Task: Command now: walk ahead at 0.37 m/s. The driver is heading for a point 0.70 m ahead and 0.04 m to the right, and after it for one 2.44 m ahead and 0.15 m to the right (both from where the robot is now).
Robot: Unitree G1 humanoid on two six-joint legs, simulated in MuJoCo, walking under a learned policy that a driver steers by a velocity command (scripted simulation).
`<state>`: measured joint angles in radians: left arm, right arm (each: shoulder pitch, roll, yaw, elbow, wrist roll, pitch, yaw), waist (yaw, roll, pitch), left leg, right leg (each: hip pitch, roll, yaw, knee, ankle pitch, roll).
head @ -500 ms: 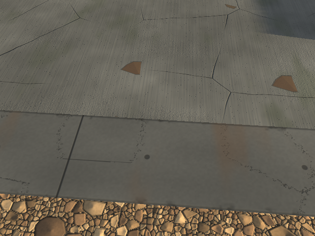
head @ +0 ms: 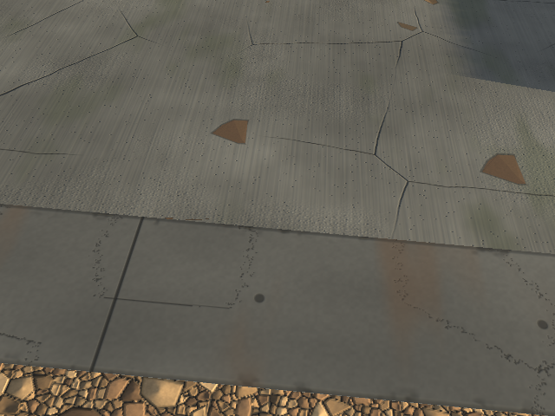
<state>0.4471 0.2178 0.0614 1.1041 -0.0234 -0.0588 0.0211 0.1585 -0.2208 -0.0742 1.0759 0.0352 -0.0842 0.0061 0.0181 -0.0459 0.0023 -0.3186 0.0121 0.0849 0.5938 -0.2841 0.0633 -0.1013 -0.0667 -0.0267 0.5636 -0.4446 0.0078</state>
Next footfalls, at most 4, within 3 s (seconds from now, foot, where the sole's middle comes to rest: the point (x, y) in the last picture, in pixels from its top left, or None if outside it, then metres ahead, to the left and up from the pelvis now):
0.50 right None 0.44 -0.12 -0.76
1.04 left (238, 320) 0.76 0.11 -0.76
1.58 right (314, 249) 1.01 -0.09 -0.76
2.06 left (252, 202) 1.31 0.10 -0.90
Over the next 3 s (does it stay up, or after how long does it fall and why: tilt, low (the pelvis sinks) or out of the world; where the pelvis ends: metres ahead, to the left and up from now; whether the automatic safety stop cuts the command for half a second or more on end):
stays up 1.27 -0.05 -0.13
